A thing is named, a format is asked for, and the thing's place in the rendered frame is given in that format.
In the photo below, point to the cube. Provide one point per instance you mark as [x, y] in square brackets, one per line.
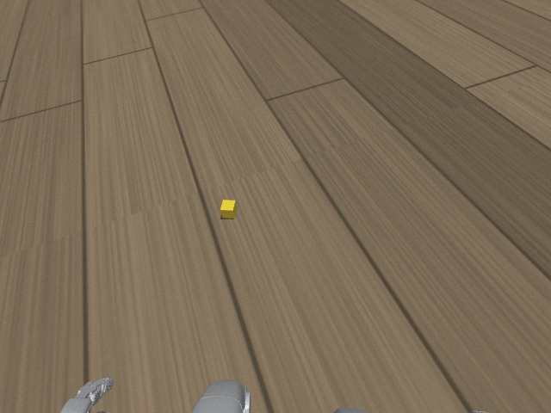
[229, 209]

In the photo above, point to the left robot hand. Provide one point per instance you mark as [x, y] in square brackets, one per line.
[88, 396]

